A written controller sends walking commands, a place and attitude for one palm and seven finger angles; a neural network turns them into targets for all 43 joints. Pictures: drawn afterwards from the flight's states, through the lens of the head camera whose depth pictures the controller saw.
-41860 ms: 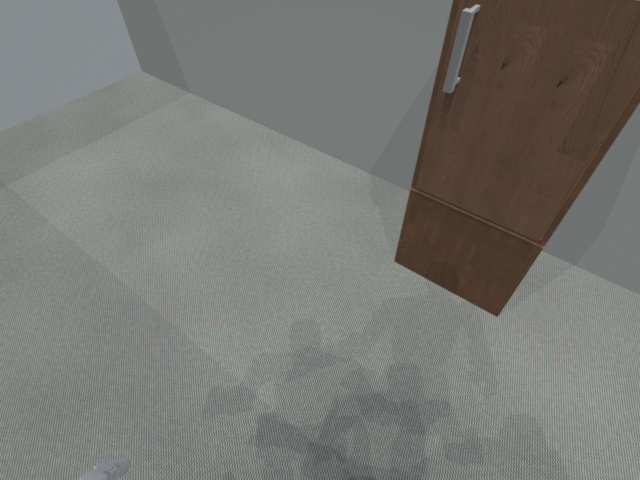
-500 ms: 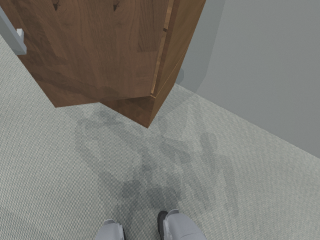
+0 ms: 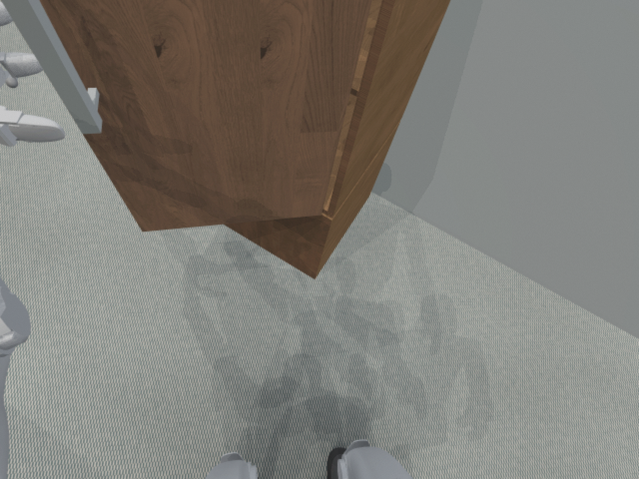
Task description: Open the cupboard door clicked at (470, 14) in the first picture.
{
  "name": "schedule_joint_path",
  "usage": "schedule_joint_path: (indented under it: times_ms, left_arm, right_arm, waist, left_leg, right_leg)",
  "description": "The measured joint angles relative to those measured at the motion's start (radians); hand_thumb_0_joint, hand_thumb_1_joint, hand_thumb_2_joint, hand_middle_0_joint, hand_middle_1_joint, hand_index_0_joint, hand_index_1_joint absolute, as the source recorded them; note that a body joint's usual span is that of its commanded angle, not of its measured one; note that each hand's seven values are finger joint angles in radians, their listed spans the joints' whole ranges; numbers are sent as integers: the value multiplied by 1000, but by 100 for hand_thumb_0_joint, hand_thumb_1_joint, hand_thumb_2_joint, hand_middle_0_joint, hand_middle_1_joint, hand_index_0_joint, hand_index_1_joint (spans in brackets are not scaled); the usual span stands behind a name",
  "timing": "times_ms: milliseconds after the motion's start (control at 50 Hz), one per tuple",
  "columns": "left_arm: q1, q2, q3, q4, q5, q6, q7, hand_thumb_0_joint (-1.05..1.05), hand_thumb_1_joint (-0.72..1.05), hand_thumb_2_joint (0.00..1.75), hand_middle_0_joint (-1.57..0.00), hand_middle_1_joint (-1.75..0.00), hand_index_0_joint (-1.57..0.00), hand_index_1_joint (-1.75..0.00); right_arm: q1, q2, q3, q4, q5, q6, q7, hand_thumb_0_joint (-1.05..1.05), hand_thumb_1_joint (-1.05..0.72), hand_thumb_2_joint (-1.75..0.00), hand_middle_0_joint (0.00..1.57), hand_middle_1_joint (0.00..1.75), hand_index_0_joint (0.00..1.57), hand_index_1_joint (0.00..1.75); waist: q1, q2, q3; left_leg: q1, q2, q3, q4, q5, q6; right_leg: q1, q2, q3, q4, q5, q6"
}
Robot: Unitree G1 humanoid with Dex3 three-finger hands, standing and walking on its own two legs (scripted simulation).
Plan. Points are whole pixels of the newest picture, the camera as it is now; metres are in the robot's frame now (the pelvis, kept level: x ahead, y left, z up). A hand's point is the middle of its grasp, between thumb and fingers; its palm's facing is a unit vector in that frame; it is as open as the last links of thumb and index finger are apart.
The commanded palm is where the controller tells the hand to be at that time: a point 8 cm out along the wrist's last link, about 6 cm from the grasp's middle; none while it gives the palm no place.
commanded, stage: slide the fingers in behind the handle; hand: left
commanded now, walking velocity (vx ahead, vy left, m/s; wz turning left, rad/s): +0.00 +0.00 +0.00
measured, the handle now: (61, 53) +0.57 +0.24 +0.14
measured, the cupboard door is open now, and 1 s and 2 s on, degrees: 41 40 40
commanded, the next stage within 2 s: close the thumb around the handle in 1.16 s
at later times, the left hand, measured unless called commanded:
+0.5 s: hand (50, 81) +0.53 +0.24 +0.14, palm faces +0.06 -1.00 +0.00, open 13.9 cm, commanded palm +0.51 +0.28 +0.13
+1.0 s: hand (74, 79) +0.53 +0.22 +0.14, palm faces +0.07 -1.00 +0.01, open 13.9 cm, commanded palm +0.51 +0.26 +0.13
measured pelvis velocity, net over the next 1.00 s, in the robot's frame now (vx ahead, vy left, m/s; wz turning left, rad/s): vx -0.01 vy -0.01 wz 0.01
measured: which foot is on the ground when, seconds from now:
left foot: down 0.00-1.00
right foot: down 0.00-1.00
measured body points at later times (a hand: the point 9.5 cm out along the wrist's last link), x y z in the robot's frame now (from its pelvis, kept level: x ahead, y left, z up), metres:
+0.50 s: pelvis -0.01 -0.02 +0.00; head +0.12 +0.00 +0.43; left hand +0.52 +0.29 +0.14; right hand -0.05 -0.28 -0.10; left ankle -0.02 +0.10 -0.70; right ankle +0.00 -0.14 -0.70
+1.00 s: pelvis -0.01 -0.01 +0.00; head +0.11 +0.01 +0.43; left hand +0.52 +0.27 +0.14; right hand -0.04 -0.27 -0.10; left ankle -0.02 +0.10 -0.70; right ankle +0.00 -0.14 -0.70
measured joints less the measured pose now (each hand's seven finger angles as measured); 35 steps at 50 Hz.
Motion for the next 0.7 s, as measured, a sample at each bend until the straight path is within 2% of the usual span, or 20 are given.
schedule_joint_path:
  times_ms: [140,200,340,480,600,700]
  left_arm:
    - [-8,-23,-38,4,-3,-11,5,-1,-50,30,-30,-120,-27,-120]
    - [-13,-31,-28,16,-5,-12,2,-1,-50,30,-30,-120,-28,-120]
    - [-15,-9,-1,37,14,-18,29,-1,-50,30,-31,-120,-30,-121]
    - [-27,5,-11,46,10,-20,15,-1,-50,30,-30,-120,-30,-121]
    - [-26,-11,-14,34,6,-23,30,-1,-50,30,-30,-120,-30,-121]
    - [-22,-54,-42,14,-1,-27,52,-1,-50,30,-30,-120,-30,-121]
  right_arm:
    - [-10,-4,-4,18,2,-6,-4,0,-90,-90,21,30,21,30]
    - [-11,-9,-2,20,4,-8,-7,0,-91,-90,21,30,21,30]
    - [-2,-14,-3,9,6,-13,-9,0,-91,-90,21,30,21,30]
    - [17,-16,-2,22,9,-14,-15,0,-91,-90,21,30,21,30]
    - [31,-15,-7,33,4,-18,-14,0,-91,-90,21,30,21,30]
    - [37,-10,-13,43,-1,-21,-8,0,-91,-90,21,30,21,30]
  waist:
    - [7,2,5]
    - [1,2,4]
    - [-17,2,14]
    - [-23,-1,23]
    - [-22,-2,20]
    - [-17,1,15]
  left_leg:
    - [13,0,-9,-8,6,-8]
    - [17,1,-8,-13,9,-10]
    - [19,7,2,-21,18,-15]
    - [13,9,2,-26,26,-17]
    - [9,8,3,-29,30,-16]
    - [15,3,2,-30,29,-14]
  right_leg:
    - [12,0,-9,1,-2,-8]
    - [13,2,-7,2,-2,-11]
    - [4,7,2,6,4,-17]
    - [-3,10,3,2,12,-20]
    - [-6,8,4,-3,16,-18]
    - [1,4,3,-6,16,-15]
